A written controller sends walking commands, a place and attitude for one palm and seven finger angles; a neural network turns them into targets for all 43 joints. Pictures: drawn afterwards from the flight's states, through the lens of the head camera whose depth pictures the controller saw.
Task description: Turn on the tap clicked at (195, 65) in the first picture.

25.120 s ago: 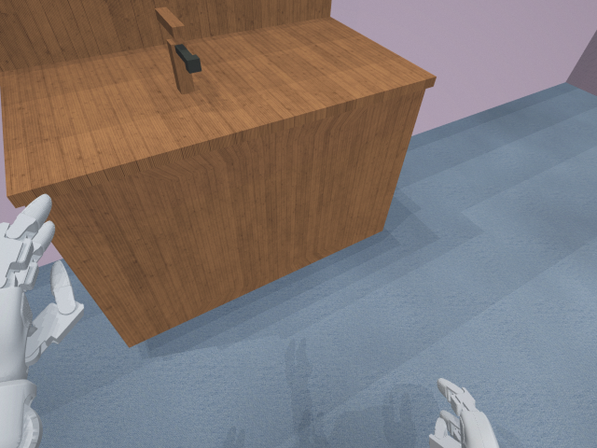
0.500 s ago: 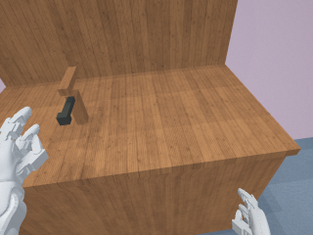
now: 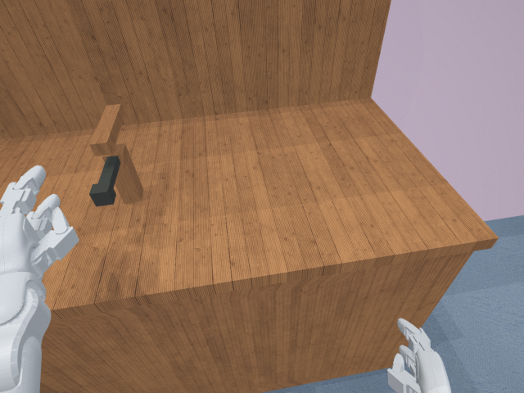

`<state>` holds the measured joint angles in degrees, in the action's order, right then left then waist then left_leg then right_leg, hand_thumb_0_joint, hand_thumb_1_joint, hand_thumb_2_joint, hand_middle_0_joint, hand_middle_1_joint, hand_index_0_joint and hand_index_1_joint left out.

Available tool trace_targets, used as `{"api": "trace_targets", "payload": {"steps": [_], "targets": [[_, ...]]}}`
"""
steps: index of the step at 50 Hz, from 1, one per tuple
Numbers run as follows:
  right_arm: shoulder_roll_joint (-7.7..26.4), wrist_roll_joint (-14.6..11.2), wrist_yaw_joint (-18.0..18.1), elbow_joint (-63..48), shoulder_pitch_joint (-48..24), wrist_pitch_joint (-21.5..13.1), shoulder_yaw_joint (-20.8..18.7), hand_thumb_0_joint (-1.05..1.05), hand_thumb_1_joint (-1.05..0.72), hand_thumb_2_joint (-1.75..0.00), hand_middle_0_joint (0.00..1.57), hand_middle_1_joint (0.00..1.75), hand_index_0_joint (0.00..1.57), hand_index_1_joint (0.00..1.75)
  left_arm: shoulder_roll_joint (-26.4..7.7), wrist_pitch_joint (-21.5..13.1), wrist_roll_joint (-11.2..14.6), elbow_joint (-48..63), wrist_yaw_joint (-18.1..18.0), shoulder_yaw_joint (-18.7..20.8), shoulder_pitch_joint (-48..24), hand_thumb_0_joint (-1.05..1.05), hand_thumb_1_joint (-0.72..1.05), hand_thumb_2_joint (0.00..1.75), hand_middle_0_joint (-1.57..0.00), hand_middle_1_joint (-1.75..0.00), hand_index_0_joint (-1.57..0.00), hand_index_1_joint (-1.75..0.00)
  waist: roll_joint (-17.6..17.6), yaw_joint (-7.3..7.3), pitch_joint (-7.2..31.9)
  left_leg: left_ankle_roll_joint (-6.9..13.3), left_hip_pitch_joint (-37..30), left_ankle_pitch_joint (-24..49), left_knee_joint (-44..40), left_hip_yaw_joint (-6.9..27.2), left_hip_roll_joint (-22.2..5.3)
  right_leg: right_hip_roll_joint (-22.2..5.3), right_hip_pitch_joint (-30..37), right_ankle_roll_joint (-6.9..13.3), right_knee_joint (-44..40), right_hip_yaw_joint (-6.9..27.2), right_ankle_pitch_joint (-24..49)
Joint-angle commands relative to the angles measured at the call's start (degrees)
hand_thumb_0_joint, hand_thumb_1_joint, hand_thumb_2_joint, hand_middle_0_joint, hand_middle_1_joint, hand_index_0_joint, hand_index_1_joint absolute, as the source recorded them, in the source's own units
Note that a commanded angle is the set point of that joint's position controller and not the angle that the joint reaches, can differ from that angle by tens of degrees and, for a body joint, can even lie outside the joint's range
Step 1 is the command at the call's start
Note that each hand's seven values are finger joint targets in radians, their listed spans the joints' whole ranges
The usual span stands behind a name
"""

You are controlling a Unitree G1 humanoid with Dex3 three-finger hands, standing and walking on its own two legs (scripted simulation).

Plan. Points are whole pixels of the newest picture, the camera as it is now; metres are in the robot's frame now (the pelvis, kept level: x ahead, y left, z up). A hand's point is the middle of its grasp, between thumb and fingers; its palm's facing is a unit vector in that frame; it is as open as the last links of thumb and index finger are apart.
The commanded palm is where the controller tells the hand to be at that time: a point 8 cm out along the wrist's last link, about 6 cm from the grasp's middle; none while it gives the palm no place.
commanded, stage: reach beside the lever's end, fingers flat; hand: left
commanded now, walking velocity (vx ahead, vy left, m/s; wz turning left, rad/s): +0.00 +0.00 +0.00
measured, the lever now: (103, 194) +0.36 +0.31 +0.14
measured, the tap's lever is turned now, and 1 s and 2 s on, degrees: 0 0 2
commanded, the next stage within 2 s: push the lever round in 1.44 s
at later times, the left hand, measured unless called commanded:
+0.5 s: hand (78, 212) +0.30 +0.31 +0.15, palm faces +0.50 -0.86 -0.10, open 7.7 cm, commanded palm +0.27 +0.35 +0.15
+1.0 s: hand (79, 206) +0.33 +0.34 +0.14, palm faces +0.50 -0.86 -0.11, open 7.8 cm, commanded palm +0.28 +0.37 +0.13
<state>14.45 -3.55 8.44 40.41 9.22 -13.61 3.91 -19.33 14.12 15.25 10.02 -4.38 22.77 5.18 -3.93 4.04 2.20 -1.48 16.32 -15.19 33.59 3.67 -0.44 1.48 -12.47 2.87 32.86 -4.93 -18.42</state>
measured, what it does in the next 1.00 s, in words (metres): stands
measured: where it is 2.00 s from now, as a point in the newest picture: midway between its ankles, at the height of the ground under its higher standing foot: outside the picture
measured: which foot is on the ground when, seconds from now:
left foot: down 0.00-1.00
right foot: down 0.00-1.00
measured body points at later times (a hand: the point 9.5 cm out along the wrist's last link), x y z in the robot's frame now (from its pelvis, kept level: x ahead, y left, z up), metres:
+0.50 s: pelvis +0.00 +0.01 +0.00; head -0.01 -0.01 +0.45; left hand +0.27 +0.36 +0.16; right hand +0.18 -0.23 -0.09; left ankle +0.03 +0.14 -0.73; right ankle +0.00 -0.08 -0.73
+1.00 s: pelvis +0.01 +0.01 +0.00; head +0.01 +0.00 +0.45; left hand +0.30 +0.38 +0.14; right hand +0.15 -0.24 -0.10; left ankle +0.03 +0.14 -0.73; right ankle +0.00 -0.08 -0.73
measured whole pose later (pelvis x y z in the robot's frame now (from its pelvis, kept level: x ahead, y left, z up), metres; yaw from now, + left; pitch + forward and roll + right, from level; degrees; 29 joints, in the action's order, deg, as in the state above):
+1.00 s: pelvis +0.01 +0.01 +0.00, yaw -1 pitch +3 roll -1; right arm 16.0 -3.2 6.2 39.7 15.5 -9.4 1.5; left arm -24.0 2.7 11.8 -18.1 0.1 28.8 -8.9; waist -3.2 0.6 3.5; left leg -0.3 21.6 -16.5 35.3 2.4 -0.5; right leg 1.5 -17.4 1.8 32.9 -3.6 -18.4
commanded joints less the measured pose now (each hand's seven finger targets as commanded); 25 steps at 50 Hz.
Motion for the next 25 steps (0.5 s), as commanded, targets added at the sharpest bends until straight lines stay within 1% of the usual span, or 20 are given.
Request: {"api": "trace_targets", "payload": {"steps": [1,4,5,7,8,9,10,11,12,14,15,16,17,19,20,21,22,23,24,25], "targets": [[6.4,0.0,0.4,-9.5,-9.1,-2.8,-2.4,0.00,-0.90,-0.90,0.20,0.30,0.20,0.30,-14.3,-4.6,-0.6,9.2,-0.2,6.2,-14.9,0.00,0.90,0.90,-0.17,-0.22,-0.17,-0.22,0.6,-0.08,6.3,2.8,-4.8,6.5,-4.2,-0.4,1.4,-1.8,-2.4,-1.9,-7.5,2.4,9.9],[6.4,0.1,0.2,-9.3,-9.1,-2.9,-2.4,0.00,-0.90,-0.90,0.20,0.30,0.20,0.30,-14.1,-5.8,-1.1,8.7,-0.1,5.5,-17.1,0.00,0.90,0.90,-0.17,-0.21,-0.17,-0.21,-1.3,-0.42,6.0,2.8,-5.3,6.0,-4.3,-0.3,1.5,-1.6,-3.1,-1.7,-7.6,2.4,9.3],[6.6,0.1,0.2,-9.3,-8.7,-2.8,-2.5,0.00,-0.90,-0.90,0.20,0.30,0.20,0.30,-13.7,-6.1,-1.2,7.9,0.0,4.9,-17.9,0.00,0.90,0.90,-0.17,-0.21,-0.17,-0.21,-0.3,-0.81,6.4,2.8,-5.3,5.7,-4.4,-0.2,1.4,-1.6,-3.4,-1.8,-7.6,2.3,9.0],[6.9,0.2,0.3,-9.1,-8.2,-2.6,-2.8,0.00,-0.90,-0.90,0.20,0.30,0.20,0.30,-15.0,-6.4,-1.1,5.8,0.1,6.1,-18.0,0.00,0.90,0.90,-0.17,-0.20,-0.17,-0.20,1.1,-0.68,6.9,2.9,-4.7,5.6,-4.4,-0.2,1.5,-1.5,-3.0,-1.8,-7.6,2.4,9.0],[7.0,0.2,0.4,-9.1,-8.2,-2.6,-2.8,0.00,-0.90,-0.90,0.20,0.30,0.20,0.30,-14.7,-6.7,-1.2,5.5,0.5,5.2,-19.7,0.00,0.90,0.90,-0.17,-0.20,-0.17,-0.20,1.1,-1.09,7.1,3.0,-5.0,5.9,-4.3,-0.4,1.5,-1.7,-3.1,-1.9,-7.6,2.6,9.6],[6.9,0.1,0.3,-8.7,-8.3,-2.5,-2.8,0.00,-0.90,-0.90,0.20,0.30,0.20,0.30,-15.8,-7.0,-1.5,5.0,0.5,6.3,-20.0,0.00,0.90,0.90,-0.17,-0.20,-0.17,-0.20,0.3,-0.78,7.7,2.9,-5.2,6.2,-4.4,-0.3,1.5,-1.5,-2.6,-1.7,-7.4,2.5,9.7],[7.0,0.2,0.3,-8.9,-7.8,-2.4,-2.9,0.00,-0.90,-0.90,0.20,0.30,0.20,0.30,-15.5,-7.2,-1.6,4.4,0.5,6.0,-20.2,0.00,0.90,0.90,-0.17,-0.20,-0.17,-0.20,0.9,-0.91,8.0,3.0,-5.2,7.0,-4.3,-0.3,1.6,-1.6,-2.4,-1.8,-7.2,2.4,10.9],[7.1,0.2,0.3,-8.9,-7.6,-2.2,-3.0,0.00,-0.90,-0.90,0.20,0.30,0.20,0.30,-16.2,-7.1,-1.6,3.4,0.6,6.6,-19.8,0.00,0.90,0.90,-0.16,-0.19,-0.16,-0.19,0.3,-0.68,8.3,2.9,-5.0,7.0,-4.3,-0.4,1.5,-1.5,-2.3,-1.7,-7.1,2.4,10.8],[7.0,0.2,0.2,-8.9,-7.7,-2.2,-2.9,0.00,-0.90,-0.90,0.20,0.30,0.20,0.30,-15.5,-7.5,-1.8,4.0,0.7,5.6,-21.8,0.00,0.90,0.90,-0.16,-0.19,-0.16,-0.19,-1.2,-1.01,8.6,2.8,-5.5,7.2,-4.3,-0.4,1.6,-1.6,-2.5,-1.6,-6.9,2.4,11.1],[6.8,0.2,-0.1,-8.9,-7.7,-2.2,-2.9,0.00,-0.90,-0.90,0.20,0.30,0.20,0.30,-16.3,-8.2,-2.2,3.8,0.5,6.6,-21.1,0.00,0.90,0.90,-0.16,-0.19,-0.16,-0.19,-2.6,-0.44,9.1,2.7,-5.8,8.1,-4.4,-0.2,1.5,-1.4,-1.8,-1.3,-6.6,2.2,11.8],[6.8,0.3,-0.1,-8.9,-7.3,-2.1,-2.9,0.00,-0.90,-0.90,0.20,0.30,0.20,0.30,-15.1,-8.3,-2.2,3.1,0.5,5.3,-22.2,0.00,0.90,0.90,-0.16,-0.18,-0.16,-0.18,-2.1,-1.10,8.9,2.8,-5.8,7.8,-4.4,-0.2,1.6,-1.4,-2.6,-1.5,-6.6,2.2,11.6],[7.2,0.3,0.0,-8.5,-6.7,-1.9,-3.1,0.00,-0.90,-0.90,0.20,0.30,0.20,0.30,-16.7,-8.5,-2.1,0.8,0.5,6.5,-23.4,0.00,0.90,0.90,-0.16,-0.18,-0.16,-0.18,0.3,-1.26,8.6,2.8,-5.1,7.1,-4.5,0.1,1.4,-1.3,-2.6,-1.5,-6.7,2.1,11.1],[7.4,0.2,0.1,-8.6,-6.8,-1.8,-3.2,0.00,-0.90,-0.90,0.20,0.30,0.20,0.30,-16.5,-8.5,-2.1,-0.3,0.6,6.5,-23.7,0.00,0.90,0.90,-0.16,-0.18,-0.16,-0.18,1.0,-1.36,8.3,2.9,-4.5,6.8,-4.5,0.0,1.4,-1.3,-2.7,-1.6,-6.9,2.1,10.8],[7.3,0.0,0.0,-8.2,-6.8,-1.7,-3.1,0.00,-0.90,-0.90,0.20,0.30,0.20,0.30,-16.4,-8.9,-2.4,-1.6,0.7,5.8,-26.5,0.00,0.90,0.90,-0.16,-0.17,-0.16,-0.17,0.6,-1.82,7.4,2.9,-4.6,6.1,-4.8,0.3,1.4,-1.2,-3.4,-1.5,-6.9,2.0,9.8],[7.5,0.1,0.0,-8.4,-6.4,-1.6,-3.3,0.00,-0.90,-0.90,0.20,0.30,0.20,0.30,-16.1,-8.9,-2.4,-2.6,0.7,5.6,-26.2,0.00,0.90,0.90,-0.16,-0.17,-0.16,-0.17,0.9,-1.77,8.1,3.0,-4.7,5.9,-4.7,0.1,1.5,-1.2,-3.5,-1.6,-7.1,2.2,9.9],[7.7,0.1,0.1,-8.1,-6.0,-1.4,-3.3,0.00,-0.90,-0.90,0.20,0.30,0.20,0.30,-17.5,-8.7,-2.4,-4.6,0.9,6.4,-26.8,0.00,0.90,0.90,-0.16,-0.17,-0.16,-0.17,0.3,-1.90,7.6,3.0,-4.0,5.4,-4.6,-0.1,1.5,-1.3,-3.9,-1.6,-7.3,2.4,9.4],[7.8,0.1,0.1,-8.1,-5.7,-1.2,-3.4,0.00,-0.90,-0.90,0.20,0.30,0.20,0.30,-17.8,-8.8,-2.6,-5.1,1.1,6.2,-28.2,0.00,0.90,0.90,-0.16,-0.17,-0.16,-0.17,1.0,-2.12,8.3,3.0,-4.0,5.7,-4.6,0.1,1.5,-1.3,-3.5,-1.6,-7.0,2.2,9.6],[7.9,0.1,0.1,-8.3,-5.7,-1.1,-3.3,0.00,-0.90,-0.90,0.20,0.30,0.20,0.30,-17.4,-8.8,-2.7,-5.7,1.4,5.5,-28.6,0.00,0.90,0.90,-0.16,-0.16,-0.16,-0.16,0.3,-2.06,8.3,3.0,-3.8,5.9,-4.6,-0.1,1.6,-1.3,-3.4,-1.6,-7.0,2.4,9.8],[7.8,0.0,0.0,-8.0,-5.6,-1.0,-3.2,0.00,-0.90,-0.90,0.20,0.30,0.20,0.30,-18.7,-9.1,-3.1,-6.1,1.2,6.6,-30.0,0.00,0.90,0.90,-0.15,-0.16,-0.15,-0.16,-0.4,-2.11,8.2,3.0,-3.8,5.9,-4.6,0.2,1.6,-1.3,-3.5,-1.5,-6.9,2.3,9.9],[8.0,0.1,0.0,-7.9,-5.0,-0.8,-3.4,0.00,-0.90,-0.90,0.20,0.30,0.20,0.30,-18.9,-9.2,-3.2,-8.0,1.3,6.5,-30.7,0.00,0.90,0.90,-0.15,-0.16,-0.15,-0.16,0.7,-2.50,8.6,3.1,-3.7,6.0,-4.3,0.0,1.5,-1.2,-3.9,-1.6,-6.9,2.4,10.1]]}}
